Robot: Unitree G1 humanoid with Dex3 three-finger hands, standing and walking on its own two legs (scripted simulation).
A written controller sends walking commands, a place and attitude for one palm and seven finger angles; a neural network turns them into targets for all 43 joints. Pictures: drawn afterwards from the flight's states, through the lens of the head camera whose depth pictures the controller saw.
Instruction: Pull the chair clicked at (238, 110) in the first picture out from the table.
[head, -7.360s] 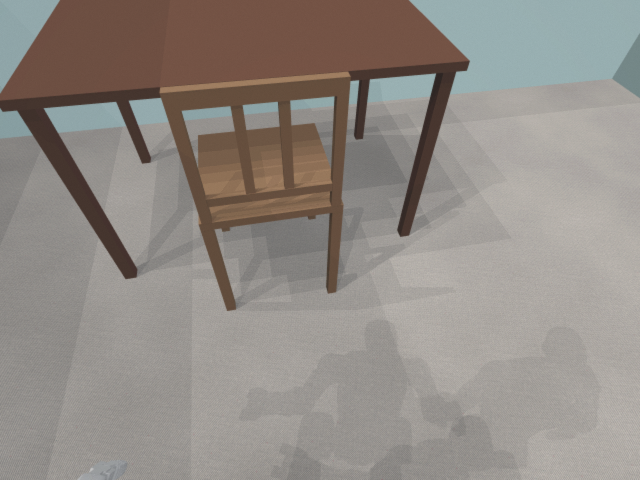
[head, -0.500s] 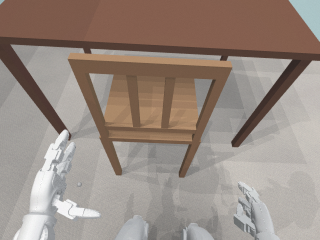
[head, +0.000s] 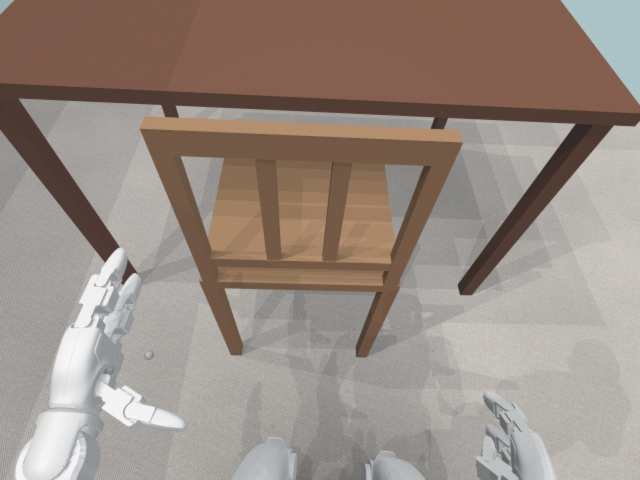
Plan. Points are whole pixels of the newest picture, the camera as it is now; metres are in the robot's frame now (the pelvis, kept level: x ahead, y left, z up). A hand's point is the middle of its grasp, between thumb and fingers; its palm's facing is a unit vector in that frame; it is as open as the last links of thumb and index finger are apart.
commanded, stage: raise the hand toward the chair's back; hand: left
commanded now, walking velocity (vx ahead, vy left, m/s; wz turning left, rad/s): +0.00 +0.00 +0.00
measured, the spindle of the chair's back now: (270, 213) +0.50 +0.11 -0.02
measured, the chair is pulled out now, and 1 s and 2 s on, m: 0.00 0.00 0.00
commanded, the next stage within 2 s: aim the fingers beside a spindle in 0.30 s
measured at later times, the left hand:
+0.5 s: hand (164, 354) +0.25 +0.19 +0.04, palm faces +0.07 -1.00 -0.04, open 16.9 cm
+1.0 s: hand (209, 330) +0.28 +0.15 +0.02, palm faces +0.04 -1.00 -0.01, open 16.9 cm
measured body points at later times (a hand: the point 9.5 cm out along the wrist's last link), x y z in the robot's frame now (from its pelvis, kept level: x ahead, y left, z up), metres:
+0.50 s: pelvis +0.00 -0.02 +0.00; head +0.07 +0.00 +0.44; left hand +0.24 +0.24 +0.04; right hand +0.19 -0.25 -0.08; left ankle +0.02 +0.07 -0.66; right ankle +0.02 -0.12 -0.66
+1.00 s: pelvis +0.00 -0.02 -0.02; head +0.08 -0.02 +0.43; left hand +0.28 +0.21 +0.02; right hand +0.17 -0.27 -0.11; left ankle +0.02 +0.07 -0.66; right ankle +0.01 -0.12 -0.66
